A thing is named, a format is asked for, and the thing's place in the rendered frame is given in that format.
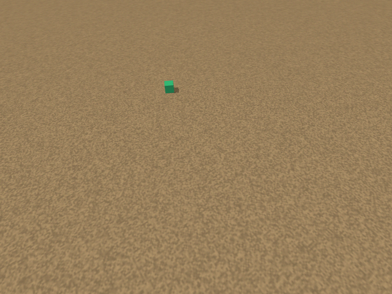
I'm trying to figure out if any cube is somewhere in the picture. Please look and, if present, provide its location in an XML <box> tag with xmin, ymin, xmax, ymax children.
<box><xmin>164</xmin><ymin>80</ymin><xmax>174</xmax><ymax>93</ymax></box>

